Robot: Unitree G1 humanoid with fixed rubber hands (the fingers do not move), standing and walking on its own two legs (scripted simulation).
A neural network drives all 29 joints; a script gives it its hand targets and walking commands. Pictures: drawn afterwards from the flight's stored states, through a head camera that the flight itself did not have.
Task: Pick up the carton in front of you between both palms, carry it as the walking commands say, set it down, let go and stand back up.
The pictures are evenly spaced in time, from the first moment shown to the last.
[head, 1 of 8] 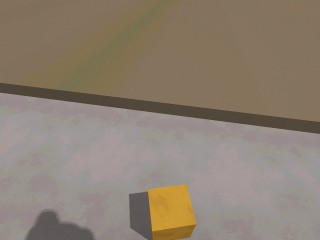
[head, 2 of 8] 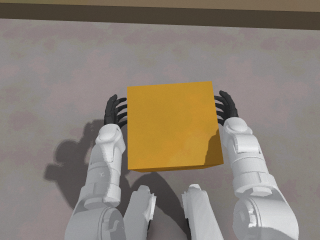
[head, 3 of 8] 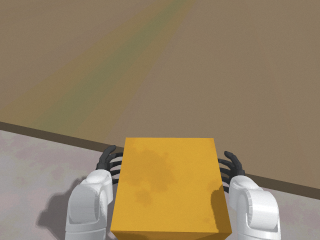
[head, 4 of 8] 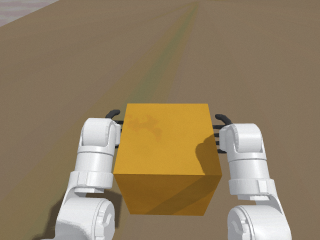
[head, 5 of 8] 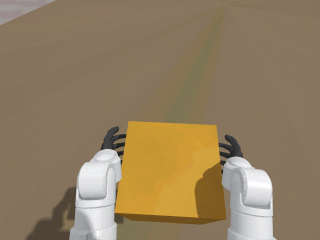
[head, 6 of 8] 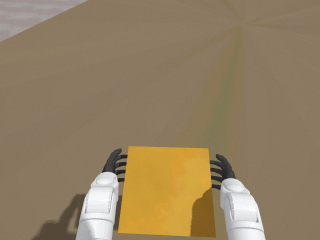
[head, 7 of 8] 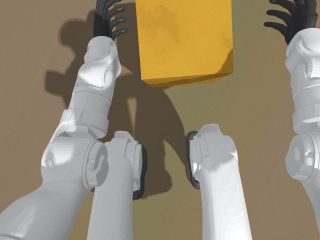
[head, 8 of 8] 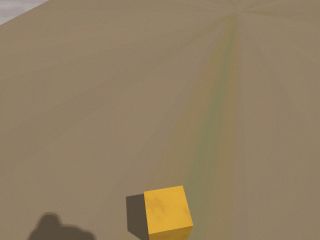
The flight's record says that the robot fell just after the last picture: no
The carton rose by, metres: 0.86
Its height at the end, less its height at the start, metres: +0.13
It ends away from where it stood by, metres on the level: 3.77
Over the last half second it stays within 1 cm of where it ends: yes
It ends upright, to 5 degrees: yes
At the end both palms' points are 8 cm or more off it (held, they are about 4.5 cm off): yes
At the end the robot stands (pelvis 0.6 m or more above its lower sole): yes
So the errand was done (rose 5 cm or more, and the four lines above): yes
